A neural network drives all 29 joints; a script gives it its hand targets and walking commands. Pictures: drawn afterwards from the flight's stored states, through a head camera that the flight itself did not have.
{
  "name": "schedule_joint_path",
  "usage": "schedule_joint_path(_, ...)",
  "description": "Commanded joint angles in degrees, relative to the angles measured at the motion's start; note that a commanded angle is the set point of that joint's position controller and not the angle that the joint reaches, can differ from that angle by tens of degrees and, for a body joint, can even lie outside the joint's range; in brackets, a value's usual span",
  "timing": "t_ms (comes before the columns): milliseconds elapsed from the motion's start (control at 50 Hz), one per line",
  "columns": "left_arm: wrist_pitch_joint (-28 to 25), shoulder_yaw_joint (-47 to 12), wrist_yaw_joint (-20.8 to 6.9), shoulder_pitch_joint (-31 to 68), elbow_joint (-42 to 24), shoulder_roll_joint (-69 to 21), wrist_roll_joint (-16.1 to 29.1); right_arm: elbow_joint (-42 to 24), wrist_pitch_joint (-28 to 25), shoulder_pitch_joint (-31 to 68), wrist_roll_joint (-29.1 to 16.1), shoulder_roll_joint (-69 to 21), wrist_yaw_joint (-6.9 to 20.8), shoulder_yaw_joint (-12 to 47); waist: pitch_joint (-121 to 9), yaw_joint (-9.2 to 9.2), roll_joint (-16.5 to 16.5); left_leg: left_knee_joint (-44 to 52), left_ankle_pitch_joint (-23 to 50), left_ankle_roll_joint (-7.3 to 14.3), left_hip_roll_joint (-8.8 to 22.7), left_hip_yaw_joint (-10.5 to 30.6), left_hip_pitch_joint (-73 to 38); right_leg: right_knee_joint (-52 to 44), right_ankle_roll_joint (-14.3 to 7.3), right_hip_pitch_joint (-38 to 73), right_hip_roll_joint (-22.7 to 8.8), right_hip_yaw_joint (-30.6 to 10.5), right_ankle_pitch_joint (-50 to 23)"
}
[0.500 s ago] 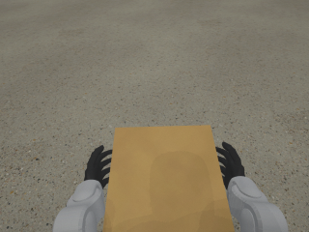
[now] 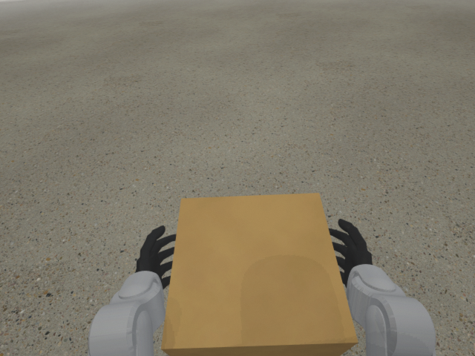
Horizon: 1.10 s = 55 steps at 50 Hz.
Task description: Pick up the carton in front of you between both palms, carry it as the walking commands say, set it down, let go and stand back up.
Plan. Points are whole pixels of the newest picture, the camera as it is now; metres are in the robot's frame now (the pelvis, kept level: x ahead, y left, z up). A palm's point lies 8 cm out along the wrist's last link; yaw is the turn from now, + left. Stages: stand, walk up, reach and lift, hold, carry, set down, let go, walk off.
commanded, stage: carry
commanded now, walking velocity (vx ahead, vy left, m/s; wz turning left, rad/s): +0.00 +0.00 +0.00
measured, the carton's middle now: (253, 290) +0.25 +0.00 +0.03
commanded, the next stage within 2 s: hold in 1.46 s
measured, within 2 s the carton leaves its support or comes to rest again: neither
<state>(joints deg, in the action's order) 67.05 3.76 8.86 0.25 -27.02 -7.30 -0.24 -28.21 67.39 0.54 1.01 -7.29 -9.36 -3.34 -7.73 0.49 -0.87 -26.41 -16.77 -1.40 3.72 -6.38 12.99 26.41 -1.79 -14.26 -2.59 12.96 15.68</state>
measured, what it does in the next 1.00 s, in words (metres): stands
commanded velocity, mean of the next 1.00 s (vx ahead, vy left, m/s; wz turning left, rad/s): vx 0.00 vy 0.00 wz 0.00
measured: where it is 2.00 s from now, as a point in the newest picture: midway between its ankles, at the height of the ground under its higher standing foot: outside the picture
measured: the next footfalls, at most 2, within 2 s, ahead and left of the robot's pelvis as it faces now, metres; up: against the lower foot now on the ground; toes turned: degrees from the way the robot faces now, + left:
none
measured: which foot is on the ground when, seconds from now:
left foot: down 0.00-1.00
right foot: down 0.00-1.00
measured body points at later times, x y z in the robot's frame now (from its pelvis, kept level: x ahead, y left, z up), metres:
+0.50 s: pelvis +0.03 +0.01 -0.01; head +0.03 +0.01 +0.44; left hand +0.29 +0.17 +0.07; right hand +0.29 -0.14 +0.07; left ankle -0.04 +0.13 -0.74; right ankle -0.02 -0.09 -0.74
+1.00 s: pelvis -0.01 +0.02 +0.00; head -0.02 +0.01 +0.45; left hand +0.28 +0.17 +0.04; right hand +0.28 -0.14 +0.04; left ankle -0.04 +0.13 -0.74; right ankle -0.02 -0.09 -0.74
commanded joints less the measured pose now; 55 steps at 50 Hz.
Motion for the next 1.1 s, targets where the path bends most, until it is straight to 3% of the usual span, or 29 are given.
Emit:
schedule_joint_path(0,-0.3,-30.0,-1.3,19.8,-2.9,-36.4,8.9,-2.7,-0.9,18.8,-8.5,-34.5,1.1,28.6,-8.0,0.15,-2.2,-1.0,36.2,1.4,6.5,3.9,-2.9,1.6,1.8,6.0,-7.4,-6.2,-30.4)
schedule_joint_path(20,-0.8,-29.9,-1.0,19.9,-5.4,-36.1,9.0,-2.6,-1.1,18.4,-10.1,-37.9,1.2,29.5,-8.9,-0.03,-0.8,-1.6,37.3,1.2,6.9,4.0,-4.5,2.5,1.8,4.6,-7.7,-5.9,-30.5)
schedule_joint_path(40,-0.8,-31.1,-1.3,20.8,-4.0,-37.4,9.8,-2.2,-1.5,17.7,-8.7,-36.9,1.2,28.9,-9.2,-0.11,-1.9,-2.1,36.3,1.3,7.0,4.2,-4.0,2.6,1.9,6.9,-8.2,-6.4,-30.4)
schedule_joint_path(60,-1.2,-29.7,-1.3,19.7,-5.0,-37.2,9.1,-2.8,-1.3,18.9,-10.2,-38.4,1.0,29.8,-10.9,-0.07,0.9,-2.0,35.1,1.4,6.0,4.0,-4.2,3.1,1.9,7.2,-7.8,-6.1,-31.2)
schedule_joint_path(100,-1.3,-31.0,-1.6,20.8,-6.5,-37.8,9.6,-4.2,-1.9,18.5,-9.7,-38.6,1.3,30.2,-10.9,0.00,2.3,-2.6,33.1,1.3,6.2,3.8,-3.2,2.8,2.1,8.5,-7.2,-5.9,-31.3)
schedule_joint_path(120,-1.6,-31.1,-1.5,19.4,-6.2,-37.4,8.4,-3.9,-2.1,19.1,-10.2,-39.8,1.4,29.7,-12.0,0.03,-0.4,-2.1,33.3,1.5,5.7,3.7,-3.5,3.7,1.3,8.7,-7.5,-6.2,-33.3)
schedule_joint_path(140,-2.0,-31.4,-1.6,20.0,-6.9,-39.8,9.8,-5.7,-2.7,19.4,-10.7,-40.2,1.3,30.7,-13.4,0.29,-0.7,-2.7,36.8,1.0,4.5,2.9,-5.7,4.5,1.8,7.1,-6.6,-5.7,-32.5)
schedule_joint_path(180,-2.3,-32.2,-1.8,20.8,-7.9,-40.3,10.1,-7.1,-2.9,20.3,-11.2,-40.5,1.8,31.9,-12.4,-0.24,-1.9,-3.1,42.0,0.9,5.9,3.0,-5.2,5.1,1.8,7.2,-7.3,-5.8,-35.0)
schedule_joint_path(240,-2.6,-31.2,-1.8,18.8,-7.8,-39.5,9.9,-7.0,-3.2,19.9,-11.5,-40.9,1.9,31.6,-13.9,-0.14,-0.6,-4.3,45.1,1.4,6.2,3.9,-7.2,5.6,2.0,6.9,-6.4,-4.6,-33.7)
schedule_joint_path(260,-2.4,-31.7,-2.0,17.2,-7.1,-39.1,9.0,-6.7,-3.1,17.4,-10.5,-40.0,2.0,31.4,-14.7,-0.34,1.6,-3.2,42.1,1.6,6.4,4.8,-7.5,4.6,2.6,7.7,-7.0,-5.9,-29.8)
schedule_joint_path(280,-2.6,-31.7,-2.0,18.0,-7.2,-40.0,9.7,-8.8,-3.2,19.6,-11.1,-39.9,1.9,32.1,-14.0,-0.28,-0.2,-3.7,44.2,1.3,5.9,4.6,-7.3,5.3,1.9,6.8,-6.5,-5.2,-30.5)
schedule_joint_path(300,-2.4,-31.7,-2.1,18.6,-7.6,-38.5,9.8,-6.5,-2.8,20.3,-10.8,-39.6,1.7,31.7,-12.0,-0.37,-1.1,-4.6,40.6,1.4,6.5,3.6,-7.3,3.6,1.9,5.9,-7.1,-5.7,-32.0)
schedule_joint_path(340,-2.5,-32.1,-2.3,18.9,-9.4,-38.5,10.8,-6.5,-3.0,16.3,-10.1,-39.3,1.8,31.2,-14.3,-0.20,1.3,-3.1,32.9,1.9,5.5,4.4,-4.3,4.9,1.3,9.9,-7.9,-5.7,-34.8)
schedule_joint_path(380,-2.2,-32.3,-2.4,18.4,-6.6,-39.8,10.7,-8.0,-2.9,18.4,-10.3,-38.8,1.8,32.5,-13.0,-0.36,2.2,-3.1,32.4,1.9,4.9,3.6,-5.0,3.6,1.8,7.8,-7.5,-6.2,-32.4)
schedule_joint_path(400,-2.2,-31.0,-2.2,19.0,-6.4,-37.0,9.6,-6.0,-2.8,19.5,-10.0,-38.5,1.6,31.6,-10.3,-0.35,2.9,-4.0,33.7,2.0,5.2,3.8,-5.0,3.4,1.3,5.3,-7.8,-5.8,-36.3)
schedule_joint_path(420,-2.0,-32.0,-2.3,16.6,-5.5,-38.1,10.1,-7.1,-2.7,18.1,-10.1,-37.3,1.7,31.8,-12.6,-0.15,1.3,-4.4,33.5,1.9,4.8,2.9,-4.7,4.1,1.3,7.7,-7.5,-6.4,-36.8)
schedule_joint_path(460,-1.8,-31.1,-2.4,17.6,-4.4,-36.0,8.8,-3.0,-2.2,15.4,-9.0,-36.0,2.1,30.2,-11.1,-0.44,0.8,-3.1,35.9,1.9,5.4,4.0,-3.3,4.4,1.7,8.1,-8.5,-6.4,-32.2)
schedule_joint_path(480,-2.0,-31.6,-2.6,18.0,-5.1,-34.8,8.7,-3.0,-2.1,16.9,-8.7,-36.6,2.5,30.6,-11.2,-0.33,-0.4,-2.2,28.8,1.4,4.8,3.1,-5.4,4.1,1.6,5.4,-7.7,-6.5,-29.8)
schedule_joint_path(580,-4.2,-31.9,-5.3,21.7,0.7,-34.6,8.1,0.6,-4.6,21.7,-7.9,-35.4,5.1,31.1,-9.6,-0.34,2.2,-0.6,28.3,1.7,5.5,4.0,-5.9,2.6,1.5,3.9,-7.2,-5.9,-22.3)
schedule_joint_path(660,-7.1,-30.8,-7.4,23.9,3.5,-33.4,6.7,4.1,-7.7,23.8,-7.5,-34.1,7.7,30.4,-11.2,0.12,-3.6,-2.1,31.9,2.2,5.3,3.6,-6.8,2.7,1.0,5.9,-7.1,-6.6,-24.0)
schedule_joint_path(720,-8.9,-29.6,-8.6,24.5,8.0,-34.2,5.2,7.1,-9.2,25.8,-6.7,-35.0,9.0,30.3,-9.0,-0.13,4.2,-0.1,20.6,2.8,5.1,4.1,-3.3,-0.2,1.5,6.2,-7.7,-6.9,-20.3)
schedule_joint_path(840,-13.0,-25.7,-11.0,29.0,16.2,-33.3,2.0,18.8,-13.3,27.7,-2.6,-34.8,10.9,23.5,-6.0,-0.39,-1.0,1.7,11.4,3.1,5.0,3.5,-1.2,-1.6,1.4,3.9,-8.1,-8.1,-15.9)
schedule_joint_path(880,-15.0,-26.6,-11.8,31.6,19.0,-36.0,1.4,21.2,-15.2,31.0,-3.4,-38.7,11.9,26.5,-6.1,-0.28,0.5,1.0,15.1,2.5,5.1,3.4,0.4,-2.0,1.9,6.6,-7.9,-7.8,-18.0)
schedule_joint_path(900,-15.9,-22.9,-12.3,32.0,21.6,-34.8,0.1,23.2,-15.7,30.8,-2.3,-37.4,12.3,24.4,-8.0,0.04,0.8,1.4,16.3,2.8,4.9,4.2,0.1,-1.2,1.5,7.4,-8.1,-7.1,-17.7)
schedule_joint_path(940,-19.0,-23.8,-13.6,34.6,22.4,-37.6,0.3,24.5,-18.9,34.5,-1.7,-39.2,13.6,24.2,-8.3,-0.41,2.3,1.4,15.5,2.3,5.3,3.7,-1.3,-1.5,1.7,5.0,-7.0,-6.7,-15.3)
schedule_joint_path(980,-20.8,-21.3,-14.6,34.0,29.7,-38.5,-1.4,28.6,-20.9,34.5,-0.4,-38.8,14.3,22.8,-9.3,-0.42,3.0,2.2,11.2,2.6,5.0,3.8,-1.7,-2.5,1.5,5.3,-7.5,-7.2,-15.8)
schedule_joint_path(1000,-22.7,-22.7,-15.3,38.3,27.0,-39.3,-0.6,29.7,-22.3,35.0,-0.4,-41.7,14.9,22.3,-9.3,-0.51,3.7,2.1,12.3,2.7,5.1,4.7,-1.8,-2.3,1.7,5.2,-7.5,-6.7,-14.8)
schedule_joint_path(1040,-25.6,-24.5,-16.6,38.4,30.2,-42.5,0.7,30.3,-25.3,36.6,-0.6,-42.0,16.2,23.6,-11.7,-0.15,-1.3,1.3,14.0,2.3,4.9,3.8,-3.0,-1.2,1.0,6.7,-7.8,-7.6,-17.1)
schedule_joint_path(1080,-27.8,-20.9,-17.3,39.8,34.2,-42.1,-1.2,37.4,-27.2,38.2,0.6,-42.7,17.3,20.5,-9.9,-0.16,2.3,3.4,14.2,2.2,4.5,4.4,-1.8,-0.5,1.1,4.6,-7.5,-6.9,-13.6)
